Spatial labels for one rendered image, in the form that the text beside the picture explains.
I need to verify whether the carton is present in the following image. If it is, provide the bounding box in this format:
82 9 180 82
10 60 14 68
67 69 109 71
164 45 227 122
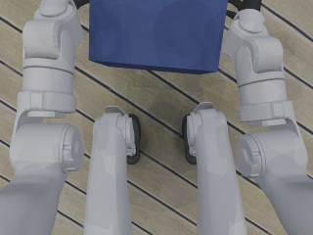
88 0 228 74

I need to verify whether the left robot hand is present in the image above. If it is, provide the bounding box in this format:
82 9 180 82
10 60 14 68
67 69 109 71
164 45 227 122
73 0 90 10

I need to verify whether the right robot shin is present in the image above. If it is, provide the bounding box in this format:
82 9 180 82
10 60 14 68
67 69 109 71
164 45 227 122
189 102 228 156

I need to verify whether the right robot hand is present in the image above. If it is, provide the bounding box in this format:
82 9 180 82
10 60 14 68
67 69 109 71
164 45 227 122
226 0 262 20

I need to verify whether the right robot upper arm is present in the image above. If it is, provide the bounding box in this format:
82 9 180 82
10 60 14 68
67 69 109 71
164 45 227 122
236 128 313 235

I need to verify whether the robot left foot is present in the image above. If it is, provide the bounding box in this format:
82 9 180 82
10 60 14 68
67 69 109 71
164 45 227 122
126 114 141 165

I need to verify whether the left robot upper arm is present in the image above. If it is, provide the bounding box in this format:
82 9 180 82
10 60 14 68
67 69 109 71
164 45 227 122
0 122 85 235

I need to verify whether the left robot forearm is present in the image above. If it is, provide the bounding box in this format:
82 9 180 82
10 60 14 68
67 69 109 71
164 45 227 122
9 0 84 169

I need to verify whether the right robot forearm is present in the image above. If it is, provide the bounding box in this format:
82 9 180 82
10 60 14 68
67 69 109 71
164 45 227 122
222 9 308 164

